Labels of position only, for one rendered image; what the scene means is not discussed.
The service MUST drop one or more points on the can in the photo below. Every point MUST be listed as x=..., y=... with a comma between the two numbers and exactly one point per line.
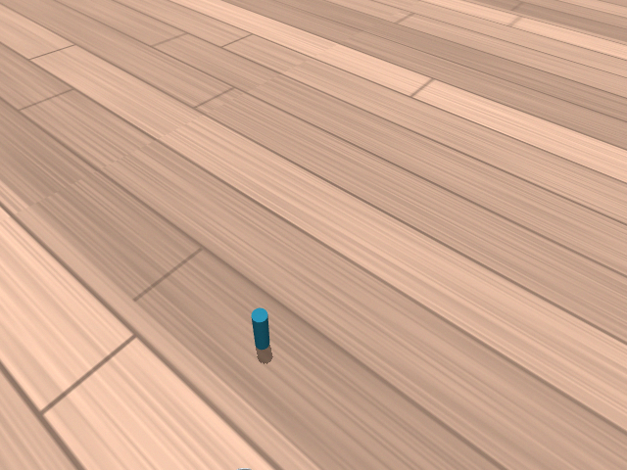
x=260, y=327

